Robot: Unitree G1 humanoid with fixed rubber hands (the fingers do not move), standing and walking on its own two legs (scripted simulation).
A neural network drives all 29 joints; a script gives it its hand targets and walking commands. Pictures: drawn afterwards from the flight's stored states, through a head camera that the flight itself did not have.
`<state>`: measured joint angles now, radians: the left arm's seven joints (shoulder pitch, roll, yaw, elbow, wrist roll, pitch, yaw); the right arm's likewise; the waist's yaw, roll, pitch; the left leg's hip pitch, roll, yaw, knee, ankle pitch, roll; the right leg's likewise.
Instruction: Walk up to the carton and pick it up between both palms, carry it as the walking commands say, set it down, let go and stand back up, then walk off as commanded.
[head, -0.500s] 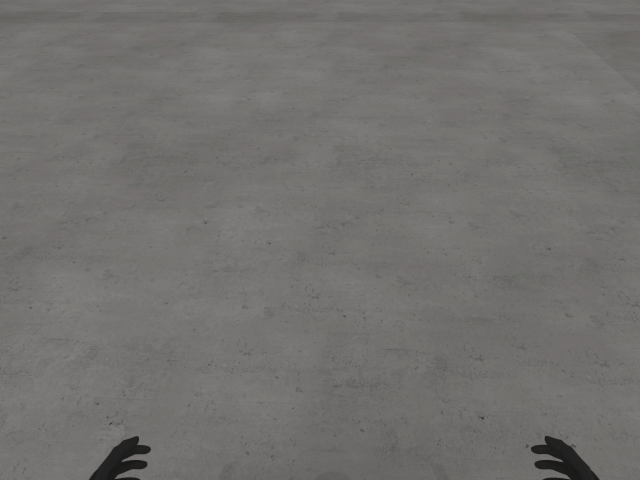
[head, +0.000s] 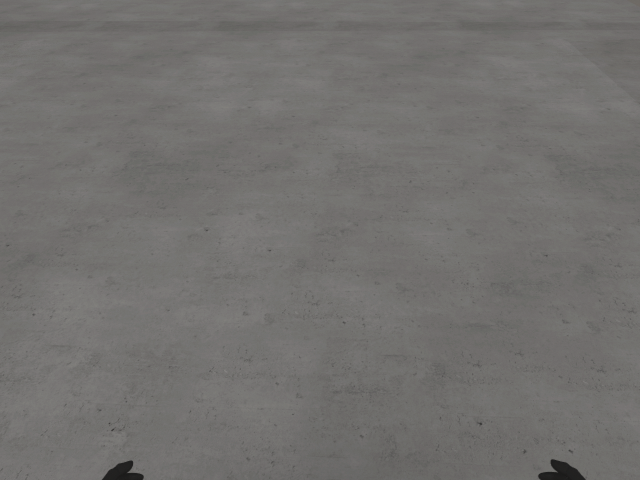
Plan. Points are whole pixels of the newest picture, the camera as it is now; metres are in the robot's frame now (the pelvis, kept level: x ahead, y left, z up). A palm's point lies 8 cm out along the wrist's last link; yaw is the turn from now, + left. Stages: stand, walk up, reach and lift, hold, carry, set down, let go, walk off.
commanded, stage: walk up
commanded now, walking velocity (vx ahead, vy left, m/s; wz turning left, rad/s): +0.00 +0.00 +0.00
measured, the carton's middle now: out of the picture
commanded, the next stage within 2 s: none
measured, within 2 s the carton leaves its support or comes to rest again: neither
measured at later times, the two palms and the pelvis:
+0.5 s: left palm out of the picture +0.06 +0.52 -0.07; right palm (440, 324) +0.36 -0.15 -0.03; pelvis +0.08 +0.12 -0.02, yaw +21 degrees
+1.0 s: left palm out of the picture +0.11 +0.53 -0.04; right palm (292, 209) +0.67 +0.09 -0.07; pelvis +0.32 +0.22 -0.01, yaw +41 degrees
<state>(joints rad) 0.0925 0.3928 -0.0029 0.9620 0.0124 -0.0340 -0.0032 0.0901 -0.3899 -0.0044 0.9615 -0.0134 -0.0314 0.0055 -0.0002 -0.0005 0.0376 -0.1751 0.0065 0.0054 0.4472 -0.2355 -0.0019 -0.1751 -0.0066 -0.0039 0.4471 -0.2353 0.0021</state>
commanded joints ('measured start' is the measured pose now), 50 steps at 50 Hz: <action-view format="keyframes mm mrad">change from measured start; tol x32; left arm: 1 -47 169 33 -28 -1 -10 5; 50 182 389 126 -146 2 -159 -23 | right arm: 1 -48 -168 -33 -28 1 -9 -4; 50 -28 -298 -101 -208 -7 -19 156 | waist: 1 0 1 -62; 18 -39 -123 -53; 22 -169 436 -103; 40 67 60 -17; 43 233 -390 -129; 50 30 -105 9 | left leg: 1 16 104 -96 -97 126 36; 7 -704 150 -87 510 -109 6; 20 50 38 162 125 -124 35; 22 319 322 -672 -295 -685 251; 38 -139 181 -290 -254 -330 222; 44 -740 -29 -213 814 -201 38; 50 -485 135 -100 554 66 -54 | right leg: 1 20 -105 97 -95 134 -40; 6 301 -520 417 -301 -521 -261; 17 -59 -312 -200 -256 -278 -139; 23 -742 -111 -3 783 -268 -44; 41 124 -30 -125 96 -3 -10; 44 282 -548 777 -375 -799 -163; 50 -65 -322 50 -367 -257 -134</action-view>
